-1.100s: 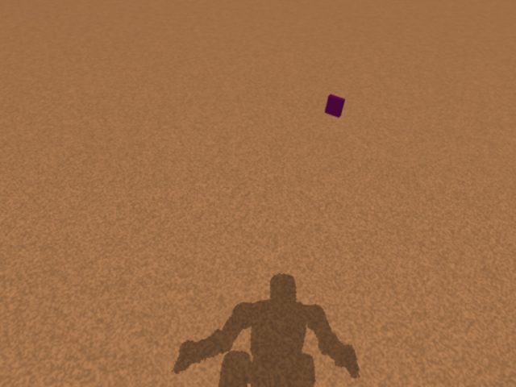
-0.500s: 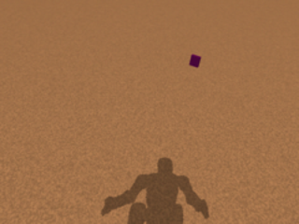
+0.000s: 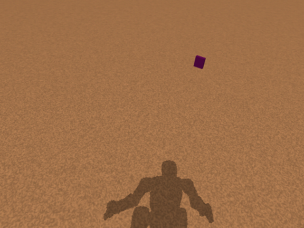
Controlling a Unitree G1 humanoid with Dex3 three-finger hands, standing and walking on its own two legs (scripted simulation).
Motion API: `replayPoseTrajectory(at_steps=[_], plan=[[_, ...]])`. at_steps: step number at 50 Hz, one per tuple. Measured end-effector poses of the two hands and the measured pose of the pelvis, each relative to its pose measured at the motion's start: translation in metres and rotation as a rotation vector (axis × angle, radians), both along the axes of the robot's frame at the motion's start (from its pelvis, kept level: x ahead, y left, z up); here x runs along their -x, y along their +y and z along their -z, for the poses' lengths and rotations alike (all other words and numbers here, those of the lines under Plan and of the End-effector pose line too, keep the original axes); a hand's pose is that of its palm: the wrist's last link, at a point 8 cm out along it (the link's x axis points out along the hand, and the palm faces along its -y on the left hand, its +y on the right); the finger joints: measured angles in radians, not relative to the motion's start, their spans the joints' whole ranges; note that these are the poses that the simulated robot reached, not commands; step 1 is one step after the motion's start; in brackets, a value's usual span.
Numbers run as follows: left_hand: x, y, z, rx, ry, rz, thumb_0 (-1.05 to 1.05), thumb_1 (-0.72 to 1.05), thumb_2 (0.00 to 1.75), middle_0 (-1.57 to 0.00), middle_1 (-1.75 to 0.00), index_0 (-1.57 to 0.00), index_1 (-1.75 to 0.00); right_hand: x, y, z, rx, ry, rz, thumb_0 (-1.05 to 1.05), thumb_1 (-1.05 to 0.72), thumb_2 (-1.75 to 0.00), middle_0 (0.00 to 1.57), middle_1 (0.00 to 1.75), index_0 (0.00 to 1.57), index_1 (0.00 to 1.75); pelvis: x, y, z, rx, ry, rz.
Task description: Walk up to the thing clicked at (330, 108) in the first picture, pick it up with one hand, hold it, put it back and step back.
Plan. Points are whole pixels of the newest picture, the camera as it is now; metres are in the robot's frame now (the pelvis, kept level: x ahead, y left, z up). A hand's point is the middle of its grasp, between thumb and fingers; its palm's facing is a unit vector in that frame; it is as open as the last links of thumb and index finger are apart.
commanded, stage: stand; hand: left
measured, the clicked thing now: (199, 62) +2.06 -0.56 -0.72
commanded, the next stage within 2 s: walk up in 0.02 s
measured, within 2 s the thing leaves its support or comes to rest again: neither
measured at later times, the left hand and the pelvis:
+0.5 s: hand (101, 202) +0.25 +0.15 -0.13, palm faces -0.17 -0.90 -0.40, open 7.4 cm; pelvis +0.12 -0.12 -0.02, yaw -14 degrees
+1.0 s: hand (138, 123) +0.59 +0.06 -0.15, palm faces -0.42 -0.84 -0.35, open 7.4 cm; pelvis +0.40 -0.16 -0.01, yaw -23 degrees
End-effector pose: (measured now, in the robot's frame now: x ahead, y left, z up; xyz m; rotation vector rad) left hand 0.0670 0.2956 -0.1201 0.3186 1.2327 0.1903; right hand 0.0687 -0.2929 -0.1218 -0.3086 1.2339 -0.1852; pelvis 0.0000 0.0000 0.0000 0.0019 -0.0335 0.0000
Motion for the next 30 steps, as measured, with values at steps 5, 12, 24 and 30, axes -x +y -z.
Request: replayPoseTrajectory(at_steps=[5, 12, 24, 30], plan=[[-0.008, 0.004, -0.002, 0.015, 0.009, 0.041, 0.01, 0.91, 0.89, -0.2, -0.3, -0.2, -0.3, -0.002, -0.012, -0.005, -0.006, -0.094, 0.037, 0.0, -0.91, -0.9, 0.21, 0.3, 0.2, 0.3, -0.005, -0.003, 0.003, -0.011, 0.017, 0.059], [-0.073, -0.005, -0.022, -0.014, -0.039, 0.149, 0.01, 0.91, 0.89, -0.2, -0.3, -0.2, -0.3, 0.017, -0.072, -0.013, 0.062, -0.118, 0.125, 0.0, -0.9, -0.9, 0.21, 0.3, 0.2, 0.3, -0.032, -0.031, 0.006, -0.022, 0.01, 0.139], [-0.182, -0.093, -0.024, -0.061, -0.164, 0.208, 0.01, 0.91, 0.89, -0.2, -0.3, -0.2, -0.3, -0.045, -0.168, 0.012, 0.057, -0.102, 0.194, 0.01, -0.91, -0.9, 0.2, 0.3, 0.19, 0.3, -0.115, -0.112, 0.026, 0.011, -0.01, 0.23], [-0.206, -0.125, -0.019, -0.013, -0.065, 0.229, 0.01, 0.91, 0.89, -0.2, -0.3, -0.2, -0.3, -0.112, -0.169, -0.009, 0.002, -0.167, 0.169, 0.0, -0.91, -0.9, 0.21, 0.3, 0.2, 0.3, -0.168, -0.131, 0.009, 0.019, -0.002, 0.275]])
